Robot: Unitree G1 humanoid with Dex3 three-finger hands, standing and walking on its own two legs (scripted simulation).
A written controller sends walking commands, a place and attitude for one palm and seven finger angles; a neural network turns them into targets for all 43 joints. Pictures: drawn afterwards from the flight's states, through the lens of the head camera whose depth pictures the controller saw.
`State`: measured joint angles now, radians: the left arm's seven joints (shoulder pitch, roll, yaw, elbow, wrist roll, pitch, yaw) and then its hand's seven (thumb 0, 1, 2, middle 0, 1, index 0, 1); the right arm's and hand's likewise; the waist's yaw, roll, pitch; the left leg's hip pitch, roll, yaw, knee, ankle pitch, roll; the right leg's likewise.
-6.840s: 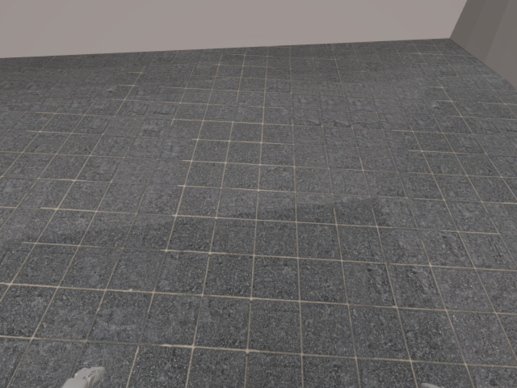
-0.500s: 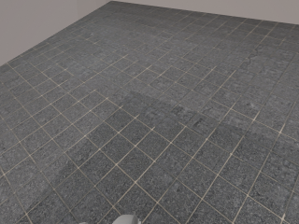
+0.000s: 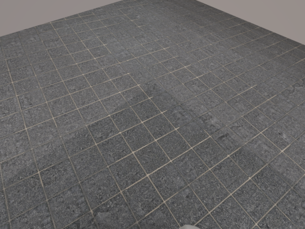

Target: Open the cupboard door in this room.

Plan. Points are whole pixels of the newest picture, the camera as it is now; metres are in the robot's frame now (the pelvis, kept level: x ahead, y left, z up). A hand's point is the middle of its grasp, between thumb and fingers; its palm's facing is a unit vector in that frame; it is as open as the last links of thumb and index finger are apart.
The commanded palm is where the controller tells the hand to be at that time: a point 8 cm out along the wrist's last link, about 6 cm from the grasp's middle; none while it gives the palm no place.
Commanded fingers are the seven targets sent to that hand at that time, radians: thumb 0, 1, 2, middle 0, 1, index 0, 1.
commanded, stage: turn or walk to find it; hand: left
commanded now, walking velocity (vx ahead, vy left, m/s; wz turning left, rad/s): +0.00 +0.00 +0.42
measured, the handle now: out of the picture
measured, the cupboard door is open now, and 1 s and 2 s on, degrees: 0 0 0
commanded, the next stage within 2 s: none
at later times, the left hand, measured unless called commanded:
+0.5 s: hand out of the picture +0.00 +0.15 -0.14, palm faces +0.24 -0.93 -0.27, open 7.4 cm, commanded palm none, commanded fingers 0.00 0.90 0.90 -0.20 -0.30 -0.20 -0.30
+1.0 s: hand out of the picture -0.12 +0.20 -0.17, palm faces +0.45 -0.86 -0.24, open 7.4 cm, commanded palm none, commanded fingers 0.00 0.90 0.90 -0.20 -0.30 -0.20 -0.30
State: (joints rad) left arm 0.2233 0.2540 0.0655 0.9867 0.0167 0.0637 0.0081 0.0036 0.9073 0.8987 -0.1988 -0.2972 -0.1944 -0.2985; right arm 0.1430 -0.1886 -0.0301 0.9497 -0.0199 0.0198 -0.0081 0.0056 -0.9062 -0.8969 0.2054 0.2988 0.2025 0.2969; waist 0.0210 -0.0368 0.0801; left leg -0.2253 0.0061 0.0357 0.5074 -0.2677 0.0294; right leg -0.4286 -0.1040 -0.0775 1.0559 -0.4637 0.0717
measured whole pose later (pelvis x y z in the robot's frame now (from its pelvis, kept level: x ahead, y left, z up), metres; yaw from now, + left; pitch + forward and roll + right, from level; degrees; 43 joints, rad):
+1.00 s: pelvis -0.09 -0.02 +0.00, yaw +24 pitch -1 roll -1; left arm 0.21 0.25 0.07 0.98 0.02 0.06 0.01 0.00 0.91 0.90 -0.20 -0.30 -0.19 -0.30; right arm 0.17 -0.18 -0.03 0.96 -0.02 0.02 -0.01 0.01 -0.90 -0.90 0.21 0.30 0.20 0.30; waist 0.01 -0.03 0.06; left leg -0.22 -0.01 0.01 0.45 -0.22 0.04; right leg -0.44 -0.09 -0.04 1.03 -0.40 0.09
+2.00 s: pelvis -0.16 -0.06 +0.01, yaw +49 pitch +0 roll -1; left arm 0.18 0.25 0.06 0.97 0.02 0.06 0.01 0.00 0.91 0.90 -0.20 -0.30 -0.19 -0.30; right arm 0.17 -0.18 -0.03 0.95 -0.02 0.02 -0.01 0.01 -0.90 -0.90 0.21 0.30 0.20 0.30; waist 0.01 -0.03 0.07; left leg -0.21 -0.03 -0.01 0.44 -0.22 0.05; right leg -0.43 -0.09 -0.03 1.02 -0.41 0.09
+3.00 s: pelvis -0.18 -0.10 +0.01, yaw +74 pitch +0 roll -1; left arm 0.17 0.26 0.06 0.96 0.01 0.05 0.01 0.00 0.91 0.90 -0.20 -0.30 -0.19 -0.30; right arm 0.16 -0.18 -0.03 0.94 -0.02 0.01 -0.01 0.01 -0.90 -0.90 0.21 0.30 0.20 0.30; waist 0.02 -0.03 0.07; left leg -0.20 -0.02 -0.01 0.44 -0.23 0.04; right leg -0.45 -0.10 -0.03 1.06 -0.40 0.09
